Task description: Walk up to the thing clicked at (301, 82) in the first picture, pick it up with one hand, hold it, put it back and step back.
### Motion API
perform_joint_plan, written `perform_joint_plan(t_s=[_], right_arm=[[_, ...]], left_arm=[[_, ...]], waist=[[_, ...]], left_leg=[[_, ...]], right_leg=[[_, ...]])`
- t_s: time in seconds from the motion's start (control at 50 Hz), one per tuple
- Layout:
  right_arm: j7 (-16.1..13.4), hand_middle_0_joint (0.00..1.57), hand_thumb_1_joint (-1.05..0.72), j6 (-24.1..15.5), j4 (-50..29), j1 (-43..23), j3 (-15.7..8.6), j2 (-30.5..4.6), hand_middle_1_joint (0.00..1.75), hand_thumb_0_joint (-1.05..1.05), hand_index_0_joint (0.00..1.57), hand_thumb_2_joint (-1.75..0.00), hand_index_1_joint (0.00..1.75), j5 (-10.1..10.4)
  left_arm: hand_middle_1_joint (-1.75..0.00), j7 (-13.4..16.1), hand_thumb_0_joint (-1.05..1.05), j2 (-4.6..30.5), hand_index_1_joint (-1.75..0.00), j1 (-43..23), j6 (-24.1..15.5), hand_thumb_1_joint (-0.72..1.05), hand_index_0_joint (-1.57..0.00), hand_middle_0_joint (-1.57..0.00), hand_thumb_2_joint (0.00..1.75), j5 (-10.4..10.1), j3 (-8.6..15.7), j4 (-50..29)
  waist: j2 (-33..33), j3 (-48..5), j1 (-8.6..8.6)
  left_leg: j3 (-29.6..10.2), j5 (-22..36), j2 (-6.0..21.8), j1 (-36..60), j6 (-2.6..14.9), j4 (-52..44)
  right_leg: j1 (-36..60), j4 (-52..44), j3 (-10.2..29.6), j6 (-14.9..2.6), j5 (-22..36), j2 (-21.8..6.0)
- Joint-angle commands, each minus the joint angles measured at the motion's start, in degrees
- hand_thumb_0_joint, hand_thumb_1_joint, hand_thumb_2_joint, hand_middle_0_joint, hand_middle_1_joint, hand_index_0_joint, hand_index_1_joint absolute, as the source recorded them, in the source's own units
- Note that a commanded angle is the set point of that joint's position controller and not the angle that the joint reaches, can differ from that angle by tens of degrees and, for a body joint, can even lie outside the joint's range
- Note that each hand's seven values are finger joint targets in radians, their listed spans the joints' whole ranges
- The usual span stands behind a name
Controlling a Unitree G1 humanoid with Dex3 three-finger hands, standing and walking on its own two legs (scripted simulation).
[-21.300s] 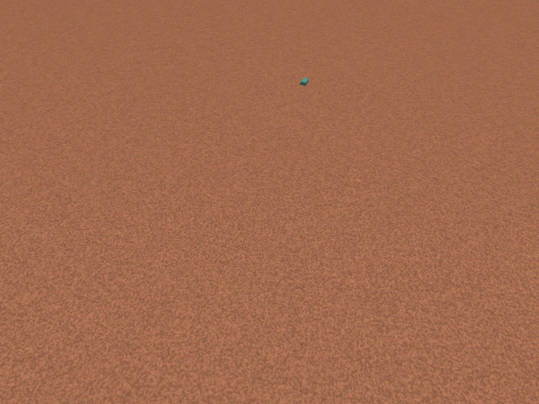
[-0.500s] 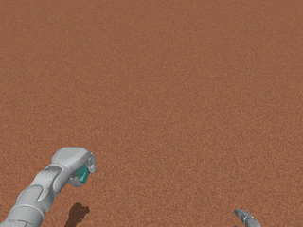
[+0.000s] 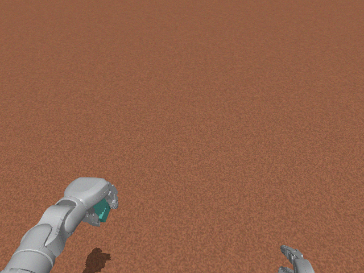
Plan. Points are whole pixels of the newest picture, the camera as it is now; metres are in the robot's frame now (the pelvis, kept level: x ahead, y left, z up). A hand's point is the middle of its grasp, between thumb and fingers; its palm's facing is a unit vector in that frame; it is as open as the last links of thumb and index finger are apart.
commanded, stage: hold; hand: left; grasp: from above
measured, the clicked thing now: (101, 207) +0.31 +0.21 -0.08
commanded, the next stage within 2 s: crouch in 0.84 s
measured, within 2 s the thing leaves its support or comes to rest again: neither
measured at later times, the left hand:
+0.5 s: hand (90, 207) +0.29 +0.21 -0.02, palm faces -0.48 +0.00 -0.88, open 6.3 cm
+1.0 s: hand (92, 208) +0.29 +0.21 -0.02, palm faces -0.50 -0.01 -0.87, open 6.3 cm
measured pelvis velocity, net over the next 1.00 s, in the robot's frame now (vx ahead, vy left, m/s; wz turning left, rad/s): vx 0.01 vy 0.00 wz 0.00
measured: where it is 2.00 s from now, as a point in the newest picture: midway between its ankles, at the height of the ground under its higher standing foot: outside the picture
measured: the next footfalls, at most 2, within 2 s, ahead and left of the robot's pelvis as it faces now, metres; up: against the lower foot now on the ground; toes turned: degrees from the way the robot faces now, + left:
none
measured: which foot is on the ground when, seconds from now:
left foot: down 0.00-1.00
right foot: down 0.00-1.00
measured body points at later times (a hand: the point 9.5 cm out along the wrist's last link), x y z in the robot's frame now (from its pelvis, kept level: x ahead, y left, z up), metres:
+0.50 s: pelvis +0.01 +0.00 +0.01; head +0.02 -0.02 +0.46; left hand +0.31 +0.21 +0.03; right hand +0.16 -0.25 -0.11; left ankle +0.03 +0.12 -0.72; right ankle +0.04 -0.14 -0.72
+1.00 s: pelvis +0.01 +0.00 +0.01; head +0.03 -0.02 +0.46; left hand +0.31 +0.21 +0.03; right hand +0.15 -0.26 -0.10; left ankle +0.03 +0.12 -0.72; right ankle +0.04 -0.14 -0.72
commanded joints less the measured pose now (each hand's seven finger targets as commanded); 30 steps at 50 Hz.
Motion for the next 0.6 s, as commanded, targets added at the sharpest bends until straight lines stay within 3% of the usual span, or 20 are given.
perform_joint_plan(t_s=[0.0, 0.08, 0.28, 0.34, 0.4, 0.46, 0.5, 0.58], right_arm=[[-0.7, 0.20, -0.90, -2.4, -8.0, -4.7, -2.0, -7.2, 0.30, 0.00, 0.20, -0.90, 0.30, -0.3], [-0.9, 0.20, -0.90, -2.6, -7.7, -4.7, -2.1, -7.2, 0.30, 0.00, 0.20, -0.90, 0.30, -0.3], [-1.4, 0.20, -0.90, -2.7, -7.7, -5.3, -1.8, -7.0, 0.30, 0.00, 0.20, -0.90, 0.30, 0.0], [-1.6, 0.20, -0.90, -2.8, -7.8, -5.4, -1.9, -7.2, 0.30, 0.00, 0.20, -0.90, 0.30, -0.1], [-1.6, 0.20, -0.90, -2.7, -7.6, -5.5, -1.6, -6.8, 0.30, 0.00, 0.20, -0.90, 0.30, -0.1], [-1.8, 0.20, -0.90, -2.5, -7.9, -5.4, -1.6, -7.0, 0.30, 0.00, 0.20, -0.90, 0.30, 0.2], [-1.8, 0.20, -0.90, -2.4, -8.1, -5.7, -1.7, -6.9, 0.30, 0.00, 0.20, -0.90, 0.30, 0.1], [-2.1, 0.20, -0.90, -2.1, -7.4, -5.1, -1.6, -6.9, 0.30, 0.00, 0.20, -0.90, 0.30, -0.1]], left_arm=[[-0.51, 2.0, 0.00, 12.7, -0.35, -17.6, -0.2, 0.86, -1.14, -0.98, 0.20, -1.2, 7.2, -12.5], [-0.51, 1.5, 0.00, 13.1, -0.35, -17.4, -0.1, 0.88, -1.15, -0.99, 0.20, -1.3, 7.4, -14.1], [-0.51, 0.7, 0.00, 11.9, -0.35, -15.5, 0.3, 0.90, -1.17, -1.00, 0.19, -1.6, 6.6, -12.5], [-0.51, 0.4, 0.00, 14.1, -0.34, -16.4, 0.1, 0.90, -1.17, -1.01, 0.19, -1.6, 8.2, -14.1], [-0.54, 0.1, 0.00, 11.6, -0.37, -16.9, 0.1, 0.92, -1.18, -1.01, 0.21, -2.0, 5.6, -13.5], [-0.50, 0.5, 0.00, 13.2, -0.35, -14.5, 0.3, 0.90, -1.18, -1.02, 0.23, -2.1, 7.8, -12.6], [-0.51, 0.2, 0.00, 11.9, -0.35, -16.0, -0.1, 0.91, -1.18, -1.02, 0.22, -2.3, 6.2, -14.0], [-0.49, 0.9, 0.00, 13.8, -0.34, -18.8, -0.6, 0.89, -1.17, -1.01, 0.22, -1.3, 7.5, -14.8]], waist=[[-1.0, -13.8, 0.25], [-1.1, -15.7, 0.57], [-1.5, -12.7, 0.62], [-1.1, -13.5, 1.21], [-1.4, -12.6, 0.38], [-1.5, -13.0, 1.45], [-1.6, -13.6, 0.65], [-0.2, -15.2, 0.70]], left_leg=[[-1.1, 4.8, -2.8, 8.5, 0.81, -6.7], [-1.0, 7.7, -2.8, 10.2, 0.84, -6.7], [-1.1, 8.0, -2.5, 10.8, 0.62, -8.2], [-0.9, 9.0, -2.9, 11.3, 0.71, -8.4], [-1.7, 9.2, -2.2, 12.2, 0.67, -9.2], [-1.3, 10.0, -2.6, 11.7, 0.75, -9.4], [-1.3, 10.9, -2.5, 12.8, 0.72, -9.3], [-1.3, 12.6, -2.5, 14.0, 0.63, -9.2]], right_leg=[[3.8, -7.8, -0.7, -2.14, 3.1, 3.2], [5.5, -7.5, -0.6, -2.03, 5.8, 3.3], [5.4, -8.7, -1.2, -2.22, 5.7, 3.5], [7.1, -9.2, -0.8, -2.15, 6.7, 3.2], [6.2, -9.2, -1.1, -2.17, 6.8, 3.5], [7.7, -9.6, -1.0, -2.21, 7.5, 3.3], [8.0, -9.5, -1.0, -2.16, 8.3, 3.3], [8.1, -9.2, -1.0, -2.31, 9.8, 3.3]])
